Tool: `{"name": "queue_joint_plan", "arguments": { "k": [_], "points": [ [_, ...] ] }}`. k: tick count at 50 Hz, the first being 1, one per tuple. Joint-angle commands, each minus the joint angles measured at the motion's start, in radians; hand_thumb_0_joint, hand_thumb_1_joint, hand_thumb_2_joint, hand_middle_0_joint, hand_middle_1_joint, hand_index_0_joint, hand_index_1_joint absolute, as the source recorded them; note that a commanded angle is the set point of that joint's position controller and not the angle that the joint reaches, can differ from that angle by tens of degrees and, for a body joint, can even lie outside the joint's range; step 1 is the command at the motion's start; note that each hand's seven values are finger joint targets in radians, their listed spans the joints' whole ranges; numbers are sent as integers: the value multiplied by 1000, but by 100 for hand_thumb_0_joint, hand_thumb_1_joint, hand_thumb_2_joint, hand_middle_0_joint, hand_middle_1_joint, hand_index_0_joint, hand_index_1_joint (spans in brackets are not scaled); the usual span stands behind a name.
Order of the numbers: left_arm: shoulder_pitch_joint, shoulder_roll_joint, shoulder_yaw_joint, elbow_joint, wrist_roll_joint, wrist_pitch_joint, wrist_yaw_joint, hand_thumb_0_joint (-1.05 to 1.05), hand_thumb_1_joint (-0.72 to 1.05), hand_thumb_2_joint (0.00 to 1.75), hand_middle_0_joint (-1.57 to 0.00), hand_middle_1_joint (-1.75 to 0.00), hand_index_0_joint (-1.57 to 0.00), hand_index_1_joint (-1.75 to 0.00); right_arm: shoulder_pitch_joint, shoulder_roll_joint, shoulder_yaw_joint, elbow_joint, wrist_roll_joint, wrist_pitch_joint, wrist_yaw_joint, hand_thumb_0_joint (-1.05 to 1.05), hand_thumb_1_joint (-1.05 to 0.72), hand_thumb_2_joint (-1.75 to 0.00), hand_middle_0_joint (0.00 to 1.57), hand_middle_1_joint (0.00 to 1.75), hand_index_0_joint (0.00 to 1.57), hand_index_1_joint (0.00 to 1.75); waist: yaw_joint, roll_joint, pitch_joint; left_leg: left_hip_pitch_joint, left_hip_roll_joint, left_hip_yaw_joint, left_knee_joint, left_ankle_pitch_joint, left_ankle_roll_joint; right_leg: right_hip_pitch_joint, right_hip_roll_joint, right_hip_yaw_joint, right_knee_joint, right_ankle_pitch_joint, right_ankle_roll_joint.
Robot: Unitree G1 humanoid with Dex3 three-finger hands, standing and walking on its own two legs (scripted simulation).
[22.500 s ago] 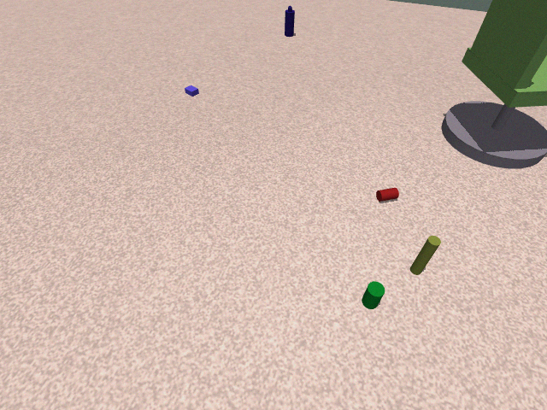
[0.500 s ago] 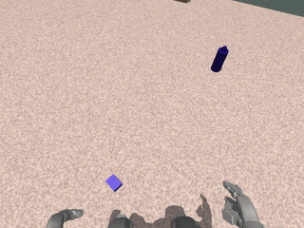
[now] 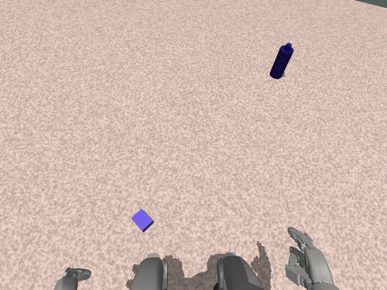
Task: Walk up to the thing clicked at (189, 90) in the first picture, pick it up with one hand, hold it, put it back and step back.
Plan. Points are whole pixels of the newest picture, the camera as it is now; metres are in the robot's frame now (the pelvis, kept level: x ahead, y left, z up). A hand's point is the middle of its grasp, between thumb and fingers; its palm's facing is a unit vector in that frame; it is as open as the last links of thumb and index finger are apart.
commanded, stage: rise first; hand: left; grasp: from above
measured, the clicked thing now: (142, 220) +0.42 +0.20 -0.64
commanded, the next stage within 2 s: none
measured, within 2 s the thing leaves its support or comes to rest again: neither
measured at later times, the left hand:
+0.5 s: hand (104, 271) +0.20 +0.25 -0.31, palm faces -0.37 -0.51 -0.77, open 14.0 cm
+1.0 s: hand (114, 235) +0.32 +0.27 -0.44, palm faces -0.23 -0.31 -0.92, open 12.6 cm
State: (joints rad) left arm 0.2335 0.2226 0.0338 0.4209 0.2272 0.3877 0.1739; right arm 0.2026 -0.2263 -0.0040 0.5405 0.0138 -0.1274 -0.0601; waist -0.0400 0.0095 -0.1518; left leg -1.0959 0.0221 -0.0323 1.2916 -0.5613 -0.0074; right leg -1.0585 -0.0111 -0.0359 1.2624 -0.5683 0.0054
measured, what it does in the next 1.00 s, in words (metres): lowers itself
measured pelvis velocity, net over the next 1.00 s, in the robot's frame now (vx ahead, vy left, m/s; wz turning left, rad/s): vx -0.08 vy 0.00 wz -0.07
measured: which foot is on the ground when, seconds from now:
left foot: down 0.00-1.00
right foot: down 0.00-1.00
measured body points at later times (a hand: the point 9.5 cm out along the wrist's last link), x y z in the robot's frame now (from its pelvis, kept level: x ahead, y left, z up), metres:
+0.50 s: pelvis -0.03 +0.00 -0.12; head +0.14 +0.01 +0.29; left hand +0.22 +0.27 -0.26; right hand +0.16 -0.26 -0.24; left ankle +0.03 +0.12 -0.62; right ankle +0.02 -0.13 -0.62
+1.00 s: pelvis -0.08 +0.00 -0.28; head +0.14 +0.01 +0.12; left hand +0.33 +0.28 -0.39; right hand +0.01 -0.26 -0.42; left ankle +0.02 +0.12 -0.62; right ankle +0.02 -0.13 -0.62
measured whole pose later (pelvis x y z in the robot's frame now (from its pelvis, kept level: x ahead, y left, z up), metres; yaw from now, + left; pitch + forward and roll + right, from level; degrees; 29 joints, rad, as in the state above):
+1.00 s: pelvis -0.08 +0.00 -0.28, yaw -4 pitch +35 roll -4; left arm -0.87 0.43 0.24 1.49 0.72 0.30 0.69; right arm 0.06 -0.24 -0.01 0.90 -0.17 -0.24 0.18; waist -0.14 0.02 -0.15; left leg -2.20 0.03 -0.07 2.23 -0.65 -0.01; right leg -2.16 0.01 -0.04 2.19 -0.65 0.01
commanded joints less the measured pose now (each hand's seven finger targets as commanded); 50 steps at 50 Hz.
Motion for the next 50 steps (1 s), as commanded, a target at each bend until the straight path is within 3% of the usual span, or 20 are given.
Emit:
{"name": "queue_joint_plan", "arguments": {
  "k": [1,5,9,11,13,17,19,20,21,23,25,27,29,30,31,32,38,40,44,50],
  "points": [
    [37,128,37,-122,27,-19,35,0,-56,95,-9,-105,-9,-105,-33,-138,-59,-140,3,-58,-22,0,-92,-90,20,30,20,30,9,31,-269,168,-22,4,-164,160,23,131,23,1,-169,157,-34],
    [39,124,23,-86,46,-23,43,0,-56,94,-10,-105,-10,-104,-39,-136,-58,-134,7,-64,-26,0,-94,-91,20,30,20,30,8,17,-261,131,-26,7,-135,151,24,107,24,1,-148,148,-33],
    [-119,140,-1,-17,95,-58,65,0,-53,93,-9,-106,-9,-105,-59,-144,-56,-103,7,-75,-29,0,-92,-90,20,30,20,30,-21,12,-241,53,-27,13,-71,120,26,4,23,6,-90,121,-35],
    [-227,156,1,61,135,-89,87,0,-53,94,-9,-104,-9,-104,-79,-151,-52,-74,0,-82,-30,0,-92,-90,20,30,20,30,-24,11,-192,-35,-28,5,-34,38,27,-97,19,7,-42,46,-35],
    [-303,161,2,146,188,-125,117,0,-53,95,-8,-104,-8,-104,-88,-157,-51,-49,-3,-91,-28,0,-90,-90,20,30,20,30,-17,30,-224,-69,-29,1,3,15,20,-174,15,8,22,20,-38],
    [-414,153,-29,239,280,-166,179,0,-51,98,-8,-103,-7,-104,-99,-174,-55,7,-11,-91,-11,0,-88,-89,20,30,20,30,-12,59,-364,-117,-31,6,118,74,11,-280,16,9,149,69,-40],
    [-461,163,-33,272,329,-173,219,0,-52,100,-8,-101,-7,-102,-92,-185,-57,37,-12,-84,-3,0,-88,-89,20,30,20,30,-1,85,-462,-111,-32,9,177,153,3,-324,18,8,213,134,-42],
    [-493,159,-42,304,348,-173,238,0,-52,101,-8,-100,-7,-101,-96,-188,-55,53,-15,-81,2,0,-87,-89,20,30,20,30,-10,90,-487,-132,-30,6,207,190,0,-345,19,4,250,169,-41],
    [-520,187,-20,341,371,-173,263,0,-54,102,-9,-100,-7,-102,-91,-193,-56,66,-16,-78,8,0,-88,-89,20,30,20,30,-4,71,-508,-169,-32,7,237,197,0,-364,22,1,273,175,-40],
    [-599,186,-31,401,410,-173,306,0,-54,102,-9,-101,-8,-102,-86,-193,-53,98,-24,-75,19,0,-89,-90,20,30,20,30,-7,66,-560,-213,-32,16,302,239,2,-401,26,0,319,219,-39],
    [-633,211,3,487,455,-163,352,0,-54,102,-11,-99,-9,-101,-81,-202,-53,124,-36,-71,31,0,-89,-90,20,30,20,30,15,58,-610,-241,-31,19,359,287,1,-417,29,-4,369,265,-38],
    [-746,243,28,522,487,-145,404,0,-48,97,-16,-97,-14,-98,-85,-205,-54,141,-51,-70,42,0,-89,-90,20,30,20,30,6,46,-655,-295,-29,25,415,263,4,-439,25,-6,406,265,-36],
    [-842,231,30,580,508,-129,450,0,-45,95,-21,-92,-19,-94,-91,-199,-54,159,-64,-74,55,0,-90,-90,20,30,20,30,1,45,-664,-339,-24,25,453,217,2,-496,23,-12,440,227,-36],
    [-881,263,55,616,522,-123,470,0,-42,91,-23,-92,-21,-93,-91,-196,-54,164,-72,-75,60,0,-90,-90,20,30,20,30,5,34,-665,-383,-22,30,485,184,8,-514,23,-10,448,204,-32],
    [-932,274,71,640,529,-116,490,0,-40,91,-24,-89,-22,-90,-89,-193,-54,175,-85,-78,66,0,-89,-90,20,30,20,30,-8,27,-683,-410,-21,32,506,157,12,-528,19,-11,461,179,-29],
    [-942,290,93,677,534,-106,507,0,-39,90,-24,-89,-23,-90,-94,-193,-55,183,-95,-81,74,0,-89,-89,20,30,20,30,-1,29,-688,-426,-18,32,519,133,11,-554,16,-16,475,149,-29],
    [-1194,350,131,787,534,-80,569,0,-32,84,-30,-84,-30,-85,-98,-181,-55,234,-148,-104,138,0,-90,-90,20,30,20,30,-45,54,-717,-553,-11,53,635,14,21,-650,14,-8,519,9,-17],
    [-1251,348,137,834,523,-83,574,0,-31,83,-31,-85,-31,-85,-91,-178,-57,253,-159,-112,162,0,-90,-90,20,30,20,30,-68,58,-703,-567,-9,52,661,-15,22,-683,16,-12,528,-38,-16],
    [-1327,412,184,919,523,-88,569,0,-32,83,-29,-87,-30,-87,-57,-201,-65,293,-175,-129,205,0,-90,-90,20,30,20,30,-87,72,-678,-630,-10,40,693,-64,26,-737,18,-30,577,-86,-16],
    [-1414,455,225,1051,509,-88,542,0,-29,80,-29,-91,-30,-89,5,-232,-64,339,-171,-147,250,0,-90,-90,20,30,20,30,-122,143,-590,-651,-6,7,701,-103,19,-851,20,-60,661,-73,-25]
  ]
}}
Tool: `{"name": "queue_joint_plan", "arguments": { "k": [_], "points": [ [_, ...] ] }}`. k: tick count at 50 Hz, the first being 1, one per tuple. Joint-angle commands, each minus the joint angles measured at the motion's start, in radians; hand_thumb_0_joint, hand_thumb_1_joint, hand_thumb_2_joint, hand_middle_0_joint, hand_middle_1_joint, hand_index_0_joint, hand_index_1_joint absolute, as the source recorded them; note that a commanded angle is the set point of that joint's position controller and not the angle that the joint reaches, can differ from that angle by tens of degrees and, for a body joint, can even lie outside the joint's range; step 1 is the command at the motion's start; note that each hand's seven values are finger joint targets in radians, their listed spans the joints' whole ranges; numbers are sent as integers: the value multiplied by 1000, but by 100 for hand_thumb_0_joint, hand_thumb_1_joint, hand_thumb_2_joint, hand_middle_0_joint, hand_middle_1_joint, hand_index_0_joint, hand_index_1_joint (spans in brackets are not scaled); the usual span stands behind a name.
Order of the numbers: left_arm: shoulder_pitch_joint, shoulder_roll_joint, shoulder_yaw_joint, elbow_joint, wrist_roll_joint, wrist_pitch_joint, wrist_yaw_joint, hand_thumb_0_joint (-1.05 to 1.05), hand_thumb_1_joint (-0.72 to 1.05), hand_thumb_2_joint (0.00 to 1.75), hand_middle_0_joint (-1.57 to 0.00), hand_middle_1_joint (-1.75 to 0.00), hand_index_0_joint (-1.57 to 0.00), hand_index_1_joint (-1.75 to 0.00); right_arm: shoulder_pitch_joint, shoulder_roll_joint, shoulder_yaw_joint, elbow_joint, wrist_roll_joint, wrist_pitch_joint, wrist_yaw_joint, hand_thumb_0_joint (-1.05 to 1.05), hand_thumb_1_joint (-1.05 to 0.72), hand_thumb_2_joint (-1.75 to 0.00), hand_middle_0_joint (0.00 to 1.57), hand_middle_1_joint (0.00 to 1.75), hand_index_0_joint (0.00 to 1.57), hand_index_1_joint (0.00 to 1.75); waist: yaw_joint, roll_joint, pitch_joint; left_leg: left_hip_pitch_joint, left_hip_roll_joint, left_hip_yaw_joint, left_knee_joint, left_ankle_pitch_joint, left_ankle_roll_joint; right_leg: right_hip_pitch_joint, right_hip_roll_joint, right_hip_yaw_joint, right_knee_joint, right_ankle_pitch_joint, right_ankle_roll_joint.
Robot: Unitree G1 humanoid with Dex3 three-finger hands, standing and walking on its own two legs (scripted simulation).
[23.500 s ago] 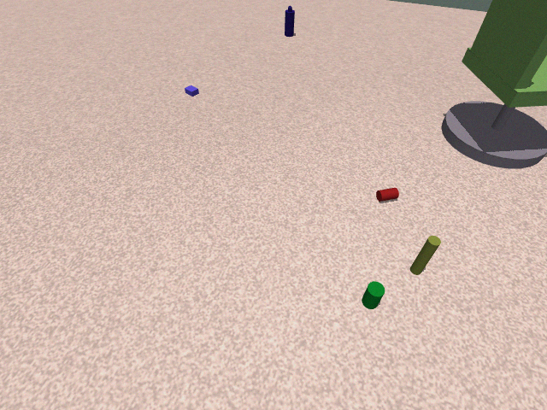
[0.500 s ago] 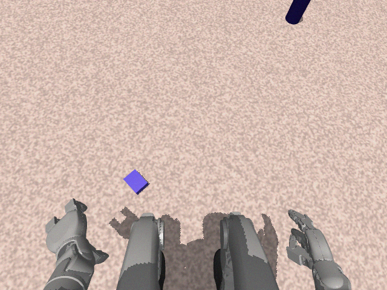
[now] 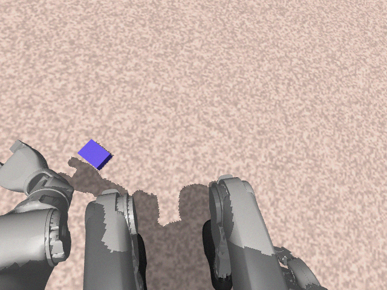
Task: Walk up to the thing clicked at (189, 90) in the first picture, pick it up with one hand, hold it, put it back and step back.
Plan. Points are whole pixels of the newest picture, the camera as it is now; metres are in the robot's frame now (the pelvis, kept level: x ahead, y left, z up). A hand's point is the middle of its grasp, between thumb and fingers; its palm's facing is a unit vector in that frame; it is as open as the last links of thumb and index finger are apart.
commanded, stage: rise first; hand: left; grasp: from above
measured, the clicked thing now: (95, 154) +0.48 +0.24 -0.36
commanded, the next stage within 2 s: none
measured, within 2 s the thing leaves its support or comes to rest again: neither
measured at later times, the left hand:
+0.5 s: hand (57, 162) +0.42 +0.29 -0.22, palm faces -0.25 -0.35 -0.90, open 12.9 cm
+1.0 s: hand (60, 155) +0.45 +0.29 -0.24, palm faces -0.23 -0.35 -0.91, open 13.4 cm
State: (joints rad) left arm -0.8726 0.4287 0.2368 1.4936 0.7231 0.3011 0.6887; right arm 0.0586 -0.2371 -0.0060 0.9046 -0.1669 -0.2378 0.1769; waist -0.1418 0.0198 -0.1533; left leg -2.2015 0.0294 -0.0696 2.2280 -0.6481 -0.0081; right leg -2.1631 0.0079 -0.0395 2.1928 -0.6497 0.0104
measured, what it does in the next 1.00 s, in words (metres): lowers itself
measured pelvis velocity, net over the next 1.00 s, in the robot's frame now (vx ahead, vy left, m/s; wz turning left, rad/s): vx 0.01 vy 0.00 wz -0.07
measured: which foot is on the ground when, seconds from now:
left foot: down 0.00-1.00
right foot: down 0.00-1.00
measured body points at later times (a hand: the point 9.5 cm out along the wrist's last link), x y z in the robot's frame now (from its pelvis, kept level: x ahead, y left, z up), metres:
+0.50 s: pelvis +0.01 +0.00 -0.04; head +0.26 +0.02 +0.33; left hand +0.44 +0.30 -0.17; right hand +0.02 -0.27 -0.16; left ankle +0.09 +0.13 -0.34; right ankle +0.10 -0.12 -0.34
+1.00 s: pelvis +0.01 +0.00 -0.06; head +0.26 +0.04 +0.31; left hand +0.46 +0.31 -0.19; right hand +0.00 -0.26 -0.16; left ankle +0.09 +0.13 -0.34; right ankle +0.10 -0.12 -0.34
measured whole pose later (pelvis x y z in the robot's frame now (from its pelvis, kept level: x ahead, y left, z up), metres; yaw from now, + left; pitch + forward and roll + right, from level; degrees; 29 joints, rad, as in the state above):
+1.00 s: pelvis +0.01 +0.00 -0.06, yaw -4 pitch +33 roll -7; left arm -1.06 0.67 0.39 1.67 0.85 0.23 0.66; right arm 0.17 -0.32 0.06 0.90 -0.19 -0.32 0.33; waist -0.26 0.00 0.01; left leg -2.34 0.03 -0.13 2.43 -0.69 -0.01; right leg -2.28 0.03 -0.09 2.35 -0.66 0.02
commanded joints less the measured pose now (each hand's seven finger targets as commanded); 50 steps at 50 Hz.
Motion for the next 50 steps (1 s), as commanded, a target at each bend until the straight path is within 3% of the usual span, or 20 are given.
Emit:
{"name": "queue_joint_plan", "arguments": {
  "k": [1,3,9,11,12,15,17,19,25,27,30,33,34,37,40,43,45,48,49,50],
  "points": [
    [-336,263,31,-50,12,-11,20,0,-31,82,-27,-92,-28,-90,176,-220,-59,-19,10,-39,18,0,-90,-90,20,30,20,30,-29,162,-599,471,-12,38,-230,16,15,248,0,-58,-250,45,-31],
    [-334,243,14,23,26,-10,2,0,-33,83,-24,-95,-26,-93,195,-236,-57,-12,11,-41,29,0,-90,-90,20,30,20,30,-45,185,-570,486,-7,25,-217,37,10,213,-1,-65,-213,66,-39],
    [-353,314,41,20,99,-33,-5,0,-32,81,-26,-93,-28,-91,259,-270,-48,-12,12,-47,58,0,-90,-90,20,30,20,30,-54,223,-583,479,-9,28,-178,132,5,227,9,-72,-160,154,-44],
    [-362,289,24,52,109,-36,-5,0,-33,81,-25,-95,-27,-93,269,-263,-44,-5,4,-56,76,0,-90,-90,20,30,20,30,-81,196,-548,447,-7,34,-146,130,12,225,12,-77,-151,161,-40],
    [-342,304,53,30,99,-41,2,0,-33,81,-26,-94,-28,-92,282,-273,-48,-7,9,-58,77,0,-90,-90,20,30,20,30,-61,194,-578,440,-10,38,-149,147,12,253,16,-73,-158,172,-38],
    [-348,340,91,18,74,-46,6,0,-37,84,-23,-97,-24,-95,314,-270,-48,-7,6,-58,88,0,-91,-90,20,30,20,30,-57,186,-627,430,-9,61,-117,205,17,338,17,-66,-159,232,-29],
    [-392,367,79,26,90,-49,-4,0,-40,86,-20,-101,-22,-98,317,-270,-41,-2,0,-61,98,0,-91,-90,20,30,20,30,-82,183,-581,378,-12,61,-94,178,27,317,20,-70,-147,209,-28],
    [-394,413,113,19,98,-60,-8,0,-37,84,-22,-98,-24,-96,319,-279,-43,0,6,-57,97,0,-91,-90,20,30,20,30,-70,173,-608,354,-12,66,-76,165,32,333,25,-67,-147,196,-26],
    [-416,452,117,23,148,-84,-12,0,-39,85,-22,-96,-24,-95,330,-277,-24,-1,-3,-63,108,0,-91,-90,20,30,20,30,-92,189,-587,328,-11,68,-44,146,37,336,34,-74,-133,187,-25],
    [-398,460,139,44,147,-81,1,0,-38,84,-23,-96,-24,-94,328,-290,-25,3,-3,-65,112,0,-91,-90,20,30,20,30,-86,185,-594,321,-11,58,-50,136,36,319,36,-84,-125,175,-27],
    [-401,432,123,85,137,-79,4,0,-41,86,-20,-98,-21,-97,321,-298,-20,8,-8,-72,116,0,-90,-90,20,30,20,30,-103,191,-517,312,-10,41,-57,86,35,246,37,-100,-127,120,-31],
    [-434,430,97,87,137,-81,-7,0,-41,86,-19,-101,-21,-98,329,-295,-14,10,-15,-79,121,0,-91,-90,20,30,20,30,-127,190,-499,302,-10,39,-39,88,37,252,38,-100,-128,122,-28],
    [-443,446,109,88,137,-82,-7,0,-49,94,-15,-101,-14,-102,344,-304,-14,11,-16,-83,126,0,-91,-90,20,30,20,30,-132,181,-503,300,-10,37,-34,99,38,257,39,-103,-126,133,-26],
    [-461,474,138,52,132,-82,8,0,-42,86,-20,-101,-21,-99,360,-314,-8,16,-19,-86,132,0,-91,-90,20,30,20,30,-123,203,-553,335,-5,32,-26,162,31,286,41,-108,-107,198,-27],
    [-465,456,113,107,146,-76,13,0,-46,89,-17,-104,-18,-102,340,-316,4,12,-23,-92,141,0,-91,-90,20,30,20,30,-139,223,-498,347,-3,13,-29,117,27,217,39,-123,-91,159,-33],
    [-473,475,131,79,134,-76,20,0,-47,90,-16,-103,-17,-102,337,-326,1,13,-19,-89,143,0,-91,-90,20,30,20,30,-117,287,-536,391,0,8,-47,131,17,211,40,-126,-77,169,-41],
    [-510,489,120,53,147,-76,19,0,-49,91,-16,-104,-17,-103,353,-325,6,23,-27,-89,151,0,-92,-90,20,30,20,30,-143,287,-519,382,-1,10,-34,137,19,217,40,-130,-73,182,-39],
    [-506,514,142,21,146,-71,20,0,-47,89,-18,-101,-19,-100,355,-325,8,18,-22,-86,153,0,-92,-90,20,30,20,30,-133,287,-533,362,-4,21,-23,142,25,244,44,-123,-88,186,-37],
    [-453,484,127,97,138,-62,18,0,-47,90,-18,-100,-19,-100,334,-332,9,12,-20,-85,155,0,-92,-90,20,30,20,30,-127,271,-516,348,-3,16,-29,125,25,228,44,-126,-84,169,-38],
    [-469,499,128,53,141,-66,17,0,-46,89,-19,-99,-19,-99,336,-334,8,13,-19,-85,157,0,-92,-90,20,30,20,30,-129,283,-519,347,-3,16,-32,130,25,233,44,-124,-85,173,-38]
  ]
}}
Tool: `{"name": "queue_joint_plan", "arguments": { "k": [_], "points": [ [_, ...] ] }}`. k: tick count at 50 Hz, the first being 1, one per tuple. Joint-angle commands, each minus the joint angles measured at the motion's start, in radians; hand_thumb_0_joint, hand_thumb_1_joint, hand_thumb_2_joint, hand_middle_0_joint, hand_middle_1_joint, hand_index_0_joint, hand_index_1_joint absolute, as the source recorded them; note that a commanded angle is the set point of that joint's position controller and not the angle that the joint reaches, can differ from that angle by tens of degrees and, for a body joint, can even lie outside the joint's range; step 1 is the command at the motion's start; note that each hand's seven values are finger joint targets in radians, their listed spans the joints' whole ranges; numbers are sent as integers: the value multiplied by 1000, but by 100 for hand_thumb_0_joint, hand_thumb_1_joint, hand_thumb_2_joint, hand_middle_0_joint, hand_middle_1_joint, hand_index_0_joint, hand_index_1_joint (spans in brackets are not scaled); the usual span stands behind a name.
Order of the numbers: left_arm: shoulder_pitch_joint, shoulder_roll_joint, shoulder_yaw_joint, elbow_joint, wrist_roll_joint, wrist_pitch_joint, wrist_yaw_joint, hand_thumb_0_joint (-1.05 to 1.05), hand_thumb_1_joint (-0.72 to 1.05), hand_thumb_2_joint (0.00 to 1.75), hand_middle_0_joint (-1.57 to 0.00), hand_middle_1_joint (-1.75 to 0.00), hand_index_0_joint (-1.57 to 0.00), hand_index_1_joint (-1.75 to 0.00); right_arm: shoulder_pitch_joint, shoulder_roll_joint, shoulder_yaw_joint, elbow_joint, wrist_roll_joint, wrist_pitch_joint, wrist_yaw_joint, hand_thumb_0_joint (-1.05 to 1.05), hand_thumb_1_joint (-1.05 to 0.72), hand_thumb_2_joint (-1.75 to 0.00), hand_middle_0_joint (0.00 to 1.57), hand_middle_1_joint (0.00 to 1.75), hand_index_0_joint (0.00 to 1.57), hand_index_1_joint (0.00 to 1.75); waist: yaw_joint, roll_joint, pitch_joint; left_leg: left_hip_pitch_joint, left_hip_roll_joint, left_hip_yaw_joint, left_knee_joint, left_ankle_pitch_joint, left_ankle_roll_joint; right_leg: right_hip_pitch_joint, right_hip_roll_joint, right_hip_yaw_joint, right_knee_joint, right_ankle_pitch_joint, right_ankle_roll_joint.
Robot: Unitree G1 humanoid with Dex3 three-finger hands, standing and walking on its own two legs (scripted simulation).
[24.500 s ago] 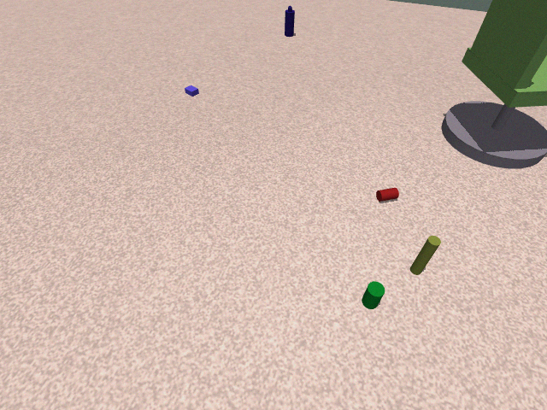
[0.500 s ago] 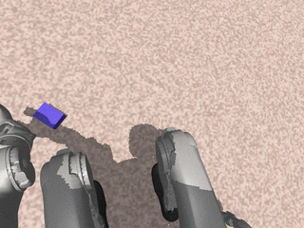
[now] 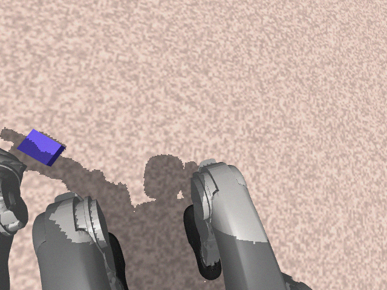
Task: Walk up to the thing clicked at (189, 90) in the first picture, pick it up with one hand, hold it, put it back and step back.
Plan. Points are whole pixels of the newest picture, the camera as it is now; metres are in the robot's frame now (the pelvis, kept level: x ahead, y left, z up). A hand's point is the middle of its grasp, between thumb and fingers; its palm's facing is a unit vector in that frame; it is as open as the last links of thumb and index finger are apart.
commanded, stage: rise first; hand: left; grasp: from above
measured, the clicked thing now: (42, 148) +0.45 +0.26 -0.30
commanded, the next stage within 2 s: approach in 1.18 s
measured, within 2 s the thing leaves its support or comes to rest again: neither
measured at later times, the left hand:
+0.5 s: hand out of the picture +0.43 +0.31 -0.19, palm faces -0.24 -0.36 -0.90, open 13.3 cm
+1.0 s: hand out of the picture +0.43 +0.31 -0.20, palm faces -0.23 -0.36 -0.90, open 13.3 cm
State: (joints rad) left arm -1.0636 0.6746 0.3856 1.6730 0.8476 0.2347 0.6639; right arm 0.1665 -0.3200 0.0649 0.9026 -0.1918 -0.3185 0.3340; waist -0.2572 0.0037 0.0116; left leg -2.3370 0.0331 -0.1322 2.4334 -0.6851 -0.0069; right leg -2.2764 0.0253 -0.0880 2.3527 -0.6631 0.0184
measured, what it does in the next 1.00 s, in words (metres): stands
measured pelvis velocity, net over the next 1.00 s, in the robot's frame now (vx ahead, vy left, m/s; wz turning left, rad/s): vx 0.00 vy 0.00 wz -0.02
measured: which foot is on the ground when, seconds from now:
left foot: down 0.00-1.00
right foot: down 0.00-1.00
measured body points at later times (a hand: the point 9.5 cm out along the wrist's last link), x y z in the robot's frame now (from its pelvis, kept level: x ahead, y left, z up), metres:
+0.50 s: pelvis +0.00 +0.00 -0.01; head +0.25 +0.05 +0.36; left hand +0.44 +0.32 -0.14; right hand +0.00 -0.26 -0.10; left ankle +0.08 +0.13 -0.29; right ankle +0.10 -0.12 -0.29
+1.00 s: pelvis +0.00 +0.00 +0.00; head +0.26 +0.05 +0.36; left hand +0.44 +0.32 -0.14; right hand -0.01 -0.26 -0.10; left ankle +0.08 +0.13 -0.29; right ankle +0.10 -0.12 -0.29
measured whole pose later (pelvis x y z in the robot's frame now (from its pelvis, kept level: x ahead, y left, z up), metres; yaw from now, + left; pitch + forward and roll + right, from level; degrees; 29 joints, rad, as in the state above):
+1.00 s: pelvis +0.00 +0.00 +0.00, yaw -1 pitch +32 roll -8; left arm -1.07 0.72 0.38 1.69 0.85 0.23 0.66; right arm 0.19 -0.33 0.09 0.91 -0.21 -0.35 0.39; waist -0.29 0.00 0.05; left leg -2.34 0.03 -0.16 2.45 -0.68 -0.01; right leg -2.27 0.03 -0.11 2.35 -0.65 0.02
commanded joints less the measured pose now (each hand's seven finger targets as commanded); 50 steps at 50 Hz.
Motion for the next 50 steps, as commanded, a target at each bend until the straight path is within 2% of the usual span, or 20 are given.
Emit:
{"name": "queue_joint_plan", "arguments": {
  "k": [1,4,5,6,13,14,18,20,21,27,30,31,34,35,38,39,40,44,45,50],
  "points": [
    [-256,241,-20,-95,20,6,39,0,-49,91,-18,-100,-18,-100,230,-249,-61,14,7,-3,1,0,-92,-90,20,30,20,30,-14,291,-684,482,-9,80,-236,166,24,348,28,-77,-247,186,-46],
    [-269,263,-6,-141,15,5,29,0,-48,90,-18,-99,-18,-99,261,-257,-67,25,8,-1,4,0,-92,-90,20,30,20,30,-17,309,-691,511,-6,71,-238,219,18,354,26,-83,-229,236,-48],
    [-238,221,-37,-68,12,14,24,0,-48,90,-17,-101,-17,-100,244,-251,-59,10,10,0,6,0,-92,-90,20,30,20,30,-14,294,-665,487,-6,74,-235,205,22,353,31,-81,-233,223,-48],
    [-264,259,-11,-121,12,8,22,0,-48,90,-17,-102,-17,-101,263,-257,-63,22,9,1,7,0,-92,-90,20,30,20,30,-23,279,-674,487,-5,70,-222,225,24,360,29,-83,-233,246,-44],
    [-272,270,-21,-80,20,-6,7,0,-43,86,-20,-99,-21,-97,279,-261,-54,31,3,-14,13,0,-92,-90,20,30,20,30,-43,232,-648,411,-14,80,-201,170,37,392,34,-74,-256,190,-38],
    [-272,224,-69,-61,20,-5,2,0,-43,85,-19,-101,-21,-99,248,-253,-46,8,2,-20,16,0,-92,-90,20,30,20,30,-43,239,-636,411,-14,81,-200,152,38,380,33,-72,-256,175,-38],
    [-303,287,-29,-108,28,-17,14,0,-43,86,-20,-99,-21,-98,277,-266,-46,26,0,-24,16,0,-92,-90,20,30,20,30,-44,269,-663,435,-12,74,-205,163,33,385,33,-83,-245,185,-41],
    [-318,291,-24,-95,35,-19,23,0,-44,86,-20,-98,-21,-97,276,-269,-42,23,0,-25,19,0,-92,-90,20,30,20,30,-54,277,-668,443,-10,68,-205,171,29,377,33,-90,-237,194,-43],
    [-300,250,-61,-61,38,-14,20,0,-42,85,-20,-98,-21,-97,251,-267,-35,7,1,-27,20,0,-92,-90,20,30,20,30,-59,281,-648,460,-9,62,-212,156,26,354,33,-93,-234,180,-46],
    [-316,298,-22,-98,49,-21,49,0,-43,86,-21,-96,-22,-95,263,-280,-38,25,-5,-30,23,0,-91,-90,20,30,20,30,-55,326,-643,484,-6,61,-215,159,21,330,32,-99,-235,185,-48],
    [-327,251,-71,-47,48,-9,47,0,-43,85,-20,-100,-21,-98,245,-273,-29,16,-14,-33,32,0,-92,-90,20,30,20,30,-75,321,-617,467,-6,62,-206,148,24,320,35,-101,-232,182,-49],
    [-318,278,-35,-75,41,-12,51,0,-43,85,-20,-99,-21,-98,260,-282,-39,20,-9,-33,32,0,-92,-90,20,30,20,30,-62,317,-631,450,-8,66,-210,162,25,343,37,-98,-241,192,-46],
    [-272,233,-60,-21,28,-3,46,0,-43,85,-21,-97,-22,-96,245,-275,-33,14,-10,-35,37,0,-92,-90,20,30,20,30,-62,305,-602,461,-8,57,-217,150,24,318,32,-102,-240,176,-47],
    [-278,283,-24,-51,28,-6,48,0,-44,85,-20,-99,-21,-98,273,-284,-42,33,-15,-34,37,0,-92,-90,20,30,20,30,-63,308,-624,477,-6,57,-217,175,21,348,33,-103,-238,202,-47],
    [-285,282,-16,-68,23,-1,49,0,-44,85,-19,-100,-21,-99,276,-283,-40,25,-11,-30,42,0,-92,-90,20,30,20,30,-55,313,-645,485,-6,59,-211,203,23,368,33,-101,-237,231,-46],
    [-301,235,-58,-72,22,-2,44,0,-44,86,-20,-99,-20,-98,262,-270,-35,12,-13,-31,45,0,-92,-90,20,30,20,30,-67,313,-639,475,-7,66,-202,211,25,371,34,-98,-239,241,-44],
    [-312,275,-36,-54,21,-5,47,0,-42,84,-20,-101,-21,-99,267,-270,-26,28,-19,-34,50,0,-92,-91,20,30,20,30,-80,287,-628,452,-5,59,-198,188,29,376,33,-102,-236,226,-42],
    [-253,297,3,-67,8,-10,45,0,-44,86,-20,-99,-21,-98,276,-276,-37,32,-8,-33,48,0,-92,-91,20,30,20,30,-43,284,-659,434,-9,72,-199,186,32,410,37,-89,-255,215,-39],
    [-276,277,-28,-92,17,-13,40,0,-45,86,-19,-100,-20,-99,273,-273,-37,29,-12,-33,50,0,-92,-91,20,30,20,30,-56,292,-669,458,-10,71,-201,195,30,411,35,-91,-249,224,-41],
    [-308,284,-38,-98,31,-18,32,0,-46,88,-17,-102,-18,-101,268,-275,-40,26,-10,-34,55,0,-92,-90,20,30,20,30,-63,304,-645,449,-8,64,-201,171,30,376,37,-96,-238,207,-45]
  ]
}}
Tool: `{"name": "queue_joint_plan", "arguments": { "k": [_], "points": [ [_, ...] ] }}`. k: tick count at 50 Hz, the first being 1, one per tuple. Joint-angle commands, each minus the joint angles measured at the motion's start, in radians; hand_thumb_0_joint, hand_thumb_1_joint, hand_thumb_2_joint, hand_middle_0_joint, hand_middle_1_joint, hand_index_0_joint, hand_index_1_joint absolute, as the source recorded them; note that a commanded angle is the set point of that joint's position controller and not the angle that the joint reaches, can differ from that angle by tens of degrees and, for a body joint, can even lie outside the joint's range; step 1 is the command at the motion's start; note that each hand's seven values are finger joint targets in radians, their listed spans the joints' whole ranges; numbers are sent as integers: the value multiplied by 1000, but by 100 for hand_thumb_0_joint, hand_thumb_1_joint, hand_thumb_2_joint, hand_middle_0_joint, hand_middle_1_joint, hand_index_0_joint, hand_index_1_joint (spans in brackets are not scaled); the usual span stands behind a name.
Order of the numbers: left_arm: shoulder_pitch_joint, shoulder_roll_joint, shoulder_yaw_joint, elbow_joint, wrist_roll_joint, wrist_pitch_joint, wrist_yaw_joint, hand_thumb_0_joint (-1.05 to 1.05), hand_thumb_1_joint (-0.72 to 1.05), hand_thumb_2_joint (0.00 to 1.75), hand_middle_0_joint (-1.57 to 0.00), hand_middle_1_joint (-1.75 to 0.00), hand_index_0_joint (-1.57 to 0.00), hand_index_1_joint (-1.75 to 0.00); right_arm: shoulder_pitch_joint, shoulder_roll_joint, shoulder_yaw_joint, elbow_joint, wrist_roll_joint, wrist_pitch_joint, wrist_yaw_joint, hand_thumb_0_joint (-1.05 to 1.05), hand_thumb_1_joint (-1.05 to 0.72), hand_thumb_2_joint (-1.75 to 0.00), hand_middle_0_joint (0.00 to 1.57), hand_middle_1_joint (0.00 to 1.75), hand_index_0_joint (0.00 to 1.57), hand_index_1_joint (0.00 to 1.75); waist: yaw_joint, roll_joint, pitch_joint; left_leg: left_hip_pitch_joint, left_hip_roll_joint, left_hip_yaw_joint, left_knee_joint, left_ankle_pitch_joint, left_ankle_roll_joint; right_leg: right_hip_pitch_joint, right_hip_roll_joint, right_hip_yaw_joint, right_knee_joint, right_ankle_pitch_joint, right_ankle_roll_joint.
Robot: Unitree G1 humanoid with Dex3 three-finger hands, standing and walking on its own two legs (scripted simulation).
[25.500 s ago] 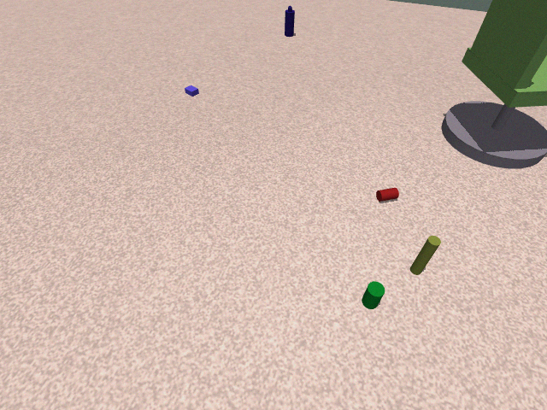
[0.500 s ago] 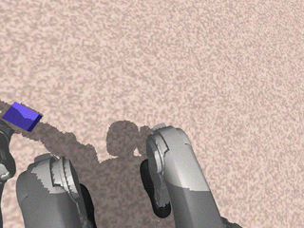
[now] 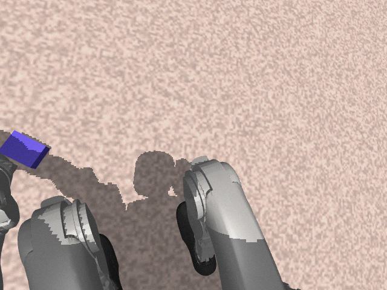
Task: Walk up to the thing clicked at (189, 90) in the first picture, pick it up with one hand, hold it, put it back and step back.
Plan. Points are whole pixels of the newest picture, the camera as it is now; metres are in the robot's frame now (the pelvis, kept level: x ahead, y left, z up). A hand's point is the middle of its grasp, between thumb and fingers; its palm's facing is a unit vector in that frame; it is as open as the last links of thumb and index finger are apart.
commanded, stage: rise first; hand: left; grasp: from above
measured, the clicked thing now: (25, 150) +0.45 +0.27 -0.30
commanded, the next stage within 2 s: approach in 0.18 s
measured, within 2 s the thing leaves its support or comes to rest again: neither
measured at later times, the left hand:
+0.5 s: hand out of the picture +0.43 +0.30 -0.20, palm faces -0.26 -0.34 -0.90, open 13.8 cm
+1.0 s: hand (2, 155) +0.43 +0.28 -0.20, palm faces -0.28 -0.36 -0.89, open 13.9 cm
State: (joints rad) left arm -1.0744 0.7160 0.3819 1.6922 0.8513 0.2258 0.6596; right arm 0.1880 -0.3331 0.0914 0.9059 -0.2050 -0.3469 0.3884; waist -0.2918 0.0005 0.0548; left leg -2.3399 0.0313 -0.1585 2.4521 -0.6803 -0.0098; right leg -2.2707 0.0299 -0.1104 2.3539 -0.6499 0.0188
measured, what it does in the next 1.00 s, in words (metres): stands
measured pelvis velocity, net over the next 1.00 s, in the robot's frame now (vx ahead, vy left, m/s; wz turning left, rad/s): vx -0.01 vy -0.01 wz -0.01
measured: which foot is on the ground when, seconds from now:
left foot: down 0.00-1.00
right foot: down 0.00-1.00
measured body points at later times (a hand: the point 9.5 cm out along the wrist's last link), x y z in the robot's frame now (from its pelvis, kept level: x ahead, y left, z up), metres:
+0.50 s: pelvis +0.00 +0.00 +0.00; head +0.26 +0.06 +0.36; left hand +0.44 +0.31 -0.15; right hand +0.00 -0.25 -0.09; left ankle +0.08 +0.13 -0.28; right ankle +0.11 -0.11 -0.28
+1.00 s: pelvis -0.01 -0.01 +0.01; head +0.27 +0.04 +0.36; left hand +0.44 +0.30 -0.15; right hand -0.03 -0.25 -0.08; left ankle +0.08 +0.13 -0.28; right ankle +0.11 -0.12 -0.28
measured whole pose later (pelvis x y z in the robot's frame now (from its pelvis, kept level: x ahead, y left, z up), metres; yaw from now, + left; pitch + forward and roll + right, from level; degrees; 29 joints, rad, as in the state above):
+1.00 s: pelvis -0.01 -0.01 +0.01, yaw -1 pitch +31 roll -7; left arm -1.15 0.76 0.37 1.82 0.80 0.27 0.72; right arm 0.18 -0.35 0.15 0.86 -0.22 -0.33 0.43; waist -0.36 -0.01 0.11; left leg -2.32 0.04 -0.17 2.43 -0.67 -0.01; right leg -2.27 0.04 -0.12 2.33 -0.62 0.01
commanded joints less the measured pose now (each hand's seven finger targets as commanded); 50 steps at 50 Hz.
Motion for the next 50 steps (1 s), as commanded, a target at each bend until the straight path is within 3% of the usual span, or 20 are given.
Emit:
{"name": "queue_joint_plan", "arguments": {
  "k": [1,3,4,6,7,8,19,20,22,24,31,36,37,38,40,41,42,43,47,50],
  "points": [
    [-283,255,-19,-128,28,-11,38,0,-46,87,-18,-101,-19,-100,254,-263,-68,30,3,-6,-2,0,-92,-91,20,30,20,30,-26,311,-693,456,-8,91,-225,170,33,381,32,-71,-246,195,-45],
    [-277,202,-60,-113,22,-12,30,0,-45,87,-20,-99,-20,-98,236,-261,-70,25,2,-12,-1,0,-92,-90,20,30,20,30,-31,299,-666,454,-8,84,-230,127,33,334,30,-75,-250,147,-47],
    [-233,236,-22,-101,26,-10,35,0,-46,87,-19,-100,-19,-99,252,-271,-77,40,7,-13,-3,0,-92,-90,20,30,20,30,-14,315,-684,479,-8,82,-244,140,27,344,30,-78,-249,156,-49],
    [-243,186,-57,-78,24,-10,29,0,-46,87,-18,-101,-19,-100,247,-261,-75,36,6,-12,-2,0,-92,-90,20,30,20,30,-20,307,-671,454,-10,86,-241,137,29,339,31,-75,-249,157,-49],
    [-216,205,-32,-69,25,-9,35,0,-47,89,-17,-103,-18,-101,258,-265,-77,45,10,-11,-2,0,-92,-91,20,30,20,30,-9,299,-684,445,-12,93,-242,147,30,368,33,-70,-256,168,-47],
    [-230,167,-65,-77,26,-10,30,0,-47,88,-17,-102,-18,-101,237,-259,-81,32,10,-14,-3,0,-92,-90,20,30,20,30,-15,290,-668,438,-13,88,-244,131,30,338,30,-72,-250,151,-48],
    [-317,207,-42,-5,50,-51,91,0,-55,95,-11,-109,-12,-108,254,-272,-60,50,-15,-47,-4,0,-91,-90,20,30,20,30,-69,261,-620,440,-13,80,-229,81,35,326,29,-71,-282,93,-43],
    [-368,172,-76,-7,48,-56,101,0,-56,96,-11,-109,-12,-108,251,-272,-62,53,-23,-50,-2,0,-92,-90,20,30,20,30,-90,274,-611,441,-13,82,-234,77,31,329,28,-73,-281,97,-43],
    [-402,162,-79,-5,54,-56,123,0,-56,96,-11,-110,-11,-109,253,-265,-52,54,-28,-55,7,0,-92,-90,20,30,20,30,-92,296,-648,474,-8,72,-230,102,25,322,27,-82,-272,130,-44],
    [-467,122,-99,6,40,-53,139,0,-57,96,-11,-110,-11,-110,262,-266,-49,60,-43,-57,14,0,-92,-90,20,30,20,30,-123,334,-668,513,-7,69,-229,128,17,329,23,-89,-268,165,-45],
    [-548,181,-69,12,42,13,197,0,-58,96,-10,-110,-11,-110,243,-305,-42,55,-56,-48,49,0,-92,-91,20,30,20,30,-123,441,-704,596,5,66,-232,203,-1,359,20,-103,-236,261,-47],
    [-341,212,-64,65,23,83,162,0,-58,96,-10,-109,-11,-109,209,-304,-37,26,-27,-9,62,0,-92,-91,20,30,20,30,-51,394,-674,489,-2,90,-243,215,22,425,33,-81,-267,266,-40],
    [-283,175,-83,105,19,97,146,0,-58,96,-10,-109,-11,-109,201,-294,-34,10,-24,0,63,0,-92,-91,20,30,20,30,-53,342,-656,455,-5,93,-237,220,30,438,39,-76,-271,274,-35],
    [-265,207,-61,56,11,97,138,0,-57,95,-10,-110,-11,-109,213,-295,-38,4,-13,9,61,0,-92,-91,20,30,20,30,-38,314,-684,424,-6,97,-237,235,37,477,44,-69,-282,290,-30],
    [-204,239,-9,72,-12,107,127,0,-56,94,-10,-111,-11,-109,240,-280,-30,-5,-10,29,56,0,-92,-90,20,30,20,30,-46,218,-681,368,-8,100,-220,276,49,537,42,-60,-281,344,-15],
    [-244,198,-58,49,-22,106,114,0,-53,92,-10,-112,-12,-110,222,-277,-29,-17,-15,29,57,0,-92,-90,20,30,20,30,-71,182,-653,328,-10,100,-210,253,59,529,42,-58,-284,334,-7],
    [-208,232,-11,77,-32,102,115,0,-54,92,-10,-112,-12,-110,241,-282,-26,-9,-9,34,53,0,-92,-90,20,30,20,30,-68,136,-663,320,-5,91,-203,250,64,547,46,-55,-294,331,-2],
    [-255,230,-30,45,-30,92,107,0,-52,90,-10,-113,-13,-110,253,-283,-22,-12,-13,34,49,0,-92,-90,20,30,20,30,-94,138,-659,324,-6,89,-203,251,63,549,47,-53,-290,335,0],
    [-357,273,-40,23,-38,28,96,0,-54,93,-10,-112,-12,-110,247,-284,-6,-14,-20,16,34,0,-92,-90,20,30,20,30,-121,144,-630,285,-10,80,-197,133,63,508,49,-40,-309,172,-6],
    [-440,266,-77,-38,-18,-28,79,0,-54,94,-10,-110,-11,-108,229,-262,4,-13,-25,-4,17,0,-91,-90,20,30,20,30,-139,247,-648,374,-12,77,-194,63,48,437,41,-48,-303,70,-23]
  ]
}}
